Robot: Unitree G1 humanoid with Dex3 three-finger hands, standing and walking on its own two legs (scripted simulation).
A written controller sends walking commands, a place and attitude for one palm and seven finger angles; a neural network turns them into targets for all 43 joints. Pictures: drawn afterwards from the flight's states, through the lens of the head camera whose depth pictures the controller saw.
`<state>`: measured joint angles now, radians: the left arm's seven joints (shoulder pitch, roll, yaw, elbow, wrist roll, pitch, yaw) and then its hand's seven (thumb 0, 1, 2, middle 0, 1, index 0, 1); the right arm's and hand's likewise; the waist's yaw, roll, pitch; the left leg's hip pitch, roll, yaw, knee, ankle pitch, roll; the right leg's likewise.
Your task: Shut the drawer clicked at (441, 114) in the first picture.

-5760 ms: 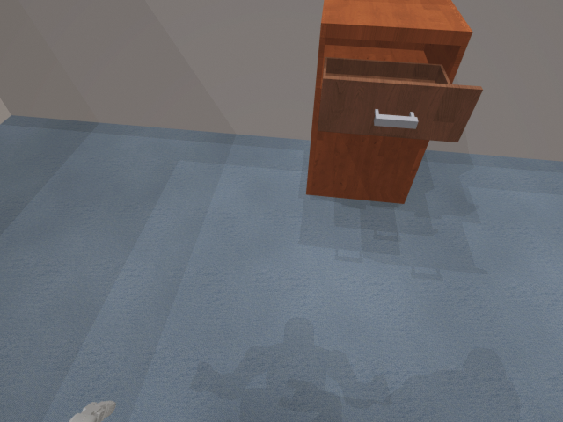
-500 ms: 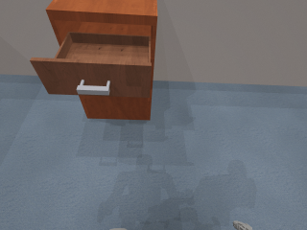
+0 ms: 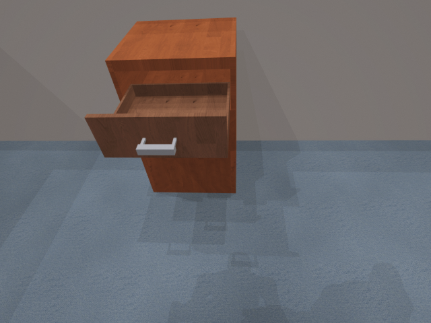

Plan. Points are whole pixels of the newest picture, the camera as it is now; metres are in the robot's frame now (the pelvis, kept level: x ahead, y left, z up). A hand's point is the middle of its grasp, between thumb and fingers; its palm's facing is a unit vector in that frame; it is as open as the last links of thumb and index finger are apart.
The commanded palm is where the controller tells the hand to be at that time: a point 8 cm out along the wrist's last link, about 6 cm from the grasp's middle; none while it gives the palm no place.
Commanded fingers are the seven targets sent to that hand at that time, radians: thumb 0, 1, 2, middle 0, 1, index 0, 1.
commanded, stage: take the last steps up to it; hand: left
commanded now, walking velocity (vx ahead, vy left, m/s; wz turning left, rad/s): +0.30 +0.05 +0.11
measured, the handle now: (157, 145) +0.66 +0.23 -0.08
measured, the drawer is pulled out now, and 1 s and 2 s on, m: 0.30 0.30 0.30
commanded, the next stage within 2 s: come to a stop and stand still in 1.04 s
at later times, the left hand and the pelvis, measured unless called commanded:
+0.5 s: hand out of the picture -0.03 +0.18 -0.17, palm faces +0.21 -0.97 -0.13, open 7.4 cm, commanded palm none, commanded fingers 0.00 0.90 0.90 -0.20 -0.30 -0.20 -0.30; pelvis +0.13 +0.06 -0.01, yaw +4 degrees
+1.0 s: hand (144, 225) +0.40 +0.23 -0.15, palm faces -0.03 -0.97 -0.22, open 7.4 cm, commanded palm none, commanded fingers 0.00 0.90 0.90 -0.20 -0.30 -0.20 -0.30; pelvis +0.29 +0.05 +0.00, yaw +0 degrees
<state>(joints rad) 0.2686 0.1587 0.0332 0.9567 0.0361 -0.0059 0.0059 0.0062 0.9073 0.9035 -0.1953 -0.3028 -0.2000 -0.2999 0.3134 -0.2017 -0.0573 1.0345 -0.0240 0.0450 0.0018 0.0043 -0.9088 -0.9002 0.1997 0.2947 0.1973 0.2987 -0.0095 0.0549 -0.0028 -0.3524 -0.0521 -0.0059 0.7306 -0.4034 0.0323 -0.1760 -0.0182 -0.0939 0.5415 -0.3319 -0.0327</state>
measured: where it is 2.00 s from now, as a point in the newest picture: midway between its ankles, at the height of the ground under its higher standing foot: (218, 315)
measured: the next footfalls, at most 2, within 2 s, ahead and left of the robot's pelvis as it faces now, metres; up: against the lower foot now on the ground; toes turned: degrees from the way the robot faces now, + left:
left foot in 0.48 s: +0.23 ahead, +0.17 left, +0.00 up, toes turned +11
right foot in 1.02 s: +0.43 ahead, -0.05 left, +0.00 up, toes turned -7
